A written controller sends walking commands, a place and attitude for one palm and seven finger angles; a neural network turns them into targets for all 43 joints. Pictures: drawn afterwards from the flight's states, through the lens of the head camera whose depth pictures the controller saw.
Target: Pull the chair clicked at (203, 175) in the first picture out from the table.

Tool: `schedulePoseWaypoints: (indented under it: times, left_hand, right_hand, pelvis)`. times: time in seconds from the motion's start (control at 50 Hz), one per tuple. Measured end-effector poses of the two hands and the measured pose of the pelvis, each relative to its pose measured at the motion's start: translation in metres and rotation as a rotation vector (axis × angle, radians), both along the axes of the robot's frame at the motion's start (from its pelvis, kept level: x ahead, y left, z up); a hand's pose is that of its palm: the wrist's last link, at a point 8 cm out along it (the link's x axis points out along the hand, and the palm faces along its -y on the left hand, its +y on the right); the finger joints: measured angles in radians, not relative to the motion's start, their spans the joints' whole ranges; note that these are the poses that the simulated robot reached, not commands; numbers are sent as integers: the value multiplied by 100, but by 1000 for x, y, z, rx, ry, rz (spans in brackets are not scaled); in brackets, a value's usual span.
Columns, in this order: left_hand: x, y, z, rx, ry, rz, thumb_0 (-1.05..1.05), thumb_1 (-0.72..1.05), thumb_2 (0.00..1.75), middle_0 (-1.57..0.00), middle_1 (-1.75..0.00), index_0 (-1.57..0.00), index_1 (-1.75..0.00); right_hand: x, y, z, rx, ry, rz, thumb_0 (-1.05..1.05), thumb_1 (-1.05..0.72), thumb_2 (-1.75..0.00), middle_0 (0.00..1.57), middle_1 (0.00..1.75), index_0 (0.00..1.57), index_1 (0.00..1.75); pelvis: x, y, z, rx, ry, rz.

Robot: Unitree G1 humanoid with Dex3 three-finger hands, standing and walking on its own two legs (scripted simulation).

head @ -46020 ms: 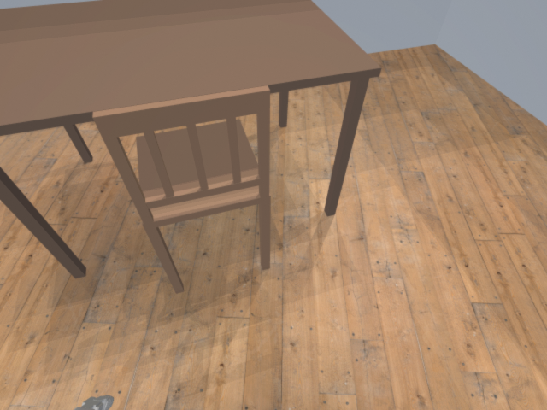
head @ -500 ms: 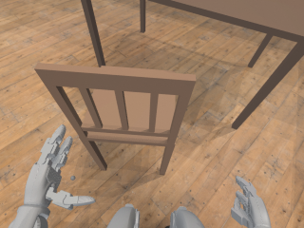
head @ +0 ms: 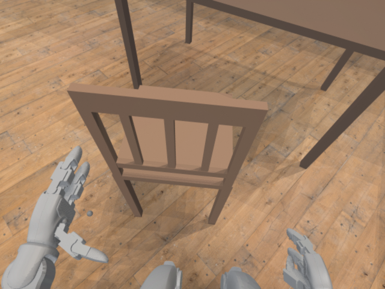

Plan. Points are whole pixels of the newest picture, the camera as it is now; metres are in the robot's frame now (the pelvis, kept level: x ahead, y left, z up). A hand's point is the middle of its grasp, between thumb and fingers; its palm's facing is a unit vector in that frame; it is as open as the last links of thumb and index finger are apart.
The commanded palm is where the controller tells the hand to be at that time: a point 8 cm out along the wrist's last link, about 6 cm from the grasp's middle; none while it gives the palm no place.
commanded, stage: raise the hand toward the chair's back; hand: left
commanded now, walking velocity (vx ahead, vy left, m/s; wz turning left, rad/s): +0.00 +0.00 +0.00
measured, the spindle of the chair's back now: (170, 144) +0.45 +0.09 -0.03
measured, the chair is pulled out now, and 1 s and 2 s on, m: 0.43 0.43 0.43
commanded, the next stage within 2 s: aim the fingers beside a spindle in 0.44 s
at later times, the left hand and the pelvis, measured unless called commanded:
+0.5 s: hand (98, 214) +0.24 +0.19 +0.04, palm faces -0.02 -1.00 -0.05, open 17.0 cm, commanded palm +0.22 +0.25 +0.05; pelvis +0.00 -0.01 +0.00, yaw +0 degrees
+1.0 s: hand (111, 205) +0.26 +0.18 +0.03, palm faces -0.03 -1.00 -0.04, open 17.0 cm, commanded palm +0.24 +0.24 +0.03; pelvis +0.00 -0.03 -0.01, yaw +0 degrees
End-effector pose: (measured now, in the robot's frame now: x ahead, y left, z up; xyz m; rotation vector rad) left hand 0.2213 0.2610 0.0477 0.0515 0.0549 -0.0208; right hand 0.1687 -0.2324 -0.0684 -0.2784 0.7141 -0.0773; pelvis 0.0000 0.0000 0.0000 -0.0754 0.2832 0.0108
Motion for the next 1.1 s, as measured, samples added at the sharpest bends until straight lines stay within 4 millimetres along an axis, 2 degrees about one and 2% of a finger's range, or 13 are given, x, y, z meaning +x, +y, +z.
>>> schedulePoseWaypoints:
  times: [0.2, 0.62, 0.9, 1.1]
  left_hand:
    - [3, -4, -5, -16, 16, -5, -1, -50, 30, -6, -8, -6, -8]
    - [-1, -22, -2, -5, 1, 5, -1, -50, 30, -6, -8, -6, -8]
    - [19, -28, -12, -5, -1, -7, -1, -50, 30, -6, -8, -6, -8]
    - [22, -30, -20, -9, 4, 1, -1, -50, 30, -6, -8, -6, -8]
  right_hand:
    - [-10, -14, 5, -24, 6, -31, 1, -90, -90, 21, 30, 20, 30]
    - [3, -18, -1, 14, -26, -5, 1, -90, -90, 21, 30, 20, 30]
    - [-5, -37, -11, -4, 12, -34, 1, -90, -90, 21, 30, 20, 30]
    - [-10, -42, -18, -5, 36, -48, 1, -90, -90, 21, 30, 20, 30]
  pelvis:
    - [1, -1, 2, 2, 1, -6]
    - [-1, -18, -1, 14, 2, -2]
    - [0, -27, -6, 21, 23, -8]
    - [1, -28, -10, 25, 38, -14]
